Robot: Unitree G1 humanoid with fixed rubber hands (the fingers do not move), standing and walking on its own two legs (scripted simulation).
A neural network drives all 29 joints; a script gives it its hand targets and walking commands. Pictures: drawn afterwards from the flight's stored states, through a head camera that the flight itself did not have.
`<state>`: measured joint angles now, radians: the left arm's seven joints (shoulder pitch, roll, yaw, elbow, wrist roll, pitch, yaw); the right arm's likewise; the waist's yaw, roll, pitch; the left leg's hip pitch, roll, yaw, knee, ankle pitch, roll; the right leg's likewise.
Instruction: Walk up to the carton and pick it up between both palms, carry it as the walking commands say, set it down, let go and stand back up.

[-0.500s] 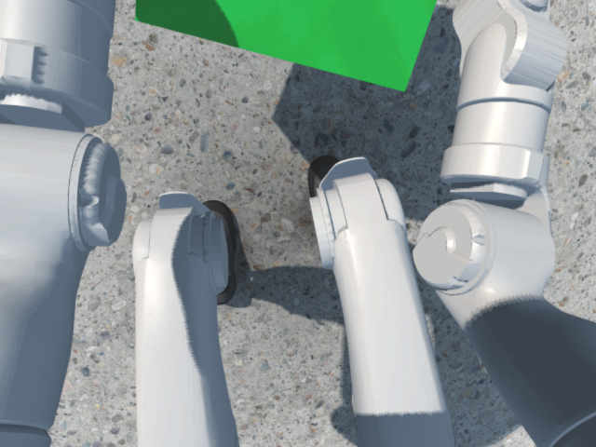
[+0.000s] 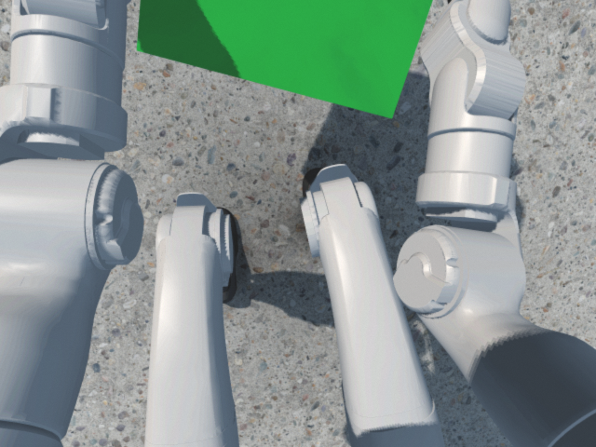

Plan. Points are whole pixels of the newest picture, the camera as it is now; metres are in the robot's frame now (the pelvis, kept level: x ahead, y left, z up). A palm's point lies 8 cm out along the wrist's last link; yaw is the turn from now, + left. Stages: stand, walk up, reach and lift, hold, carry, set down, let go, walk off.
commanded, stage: reach and lift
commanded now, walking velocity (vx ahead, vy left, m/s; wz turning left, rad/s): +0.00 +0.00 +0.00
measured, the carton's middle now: out of the picture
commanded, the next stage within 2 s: none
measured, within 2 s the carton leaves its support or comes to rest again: neither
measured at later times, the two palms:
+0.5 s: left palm out of the picture +0.58 +0.07 -0.03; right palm out of the picture +0.47 -0.23 -0.04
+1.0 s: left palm out of the picture +0.55 +0.08 +0.04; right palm out of the picture +0.45 -0.22 +0.03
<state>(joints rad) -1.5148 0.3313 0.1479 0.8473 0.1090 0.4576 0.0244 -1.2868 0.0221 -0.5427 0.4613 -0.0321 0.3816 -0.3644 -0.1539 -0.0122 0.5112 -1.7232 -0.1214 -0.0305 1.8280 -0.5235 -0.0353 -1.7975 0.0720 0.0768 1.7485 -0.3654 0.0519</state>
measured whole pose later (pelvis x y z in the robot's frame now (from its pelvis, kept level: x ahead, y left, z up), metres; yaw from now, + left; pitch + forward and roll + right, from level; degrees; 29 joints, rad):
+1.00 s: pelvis +0.00 +0.00 +0.10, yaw -1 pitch +14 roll +1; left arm -1.34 0.30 0.10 0.87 0.07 0.44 0.02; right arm -1.07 0.05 -0.44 0.42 0.02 0.42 -0.43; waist -0.13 -0.01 0.52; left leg -1.29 -0.12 -0.06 1.50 -0.45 -0.03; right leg -1.35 0.09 0.10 1.42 -0.31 0.06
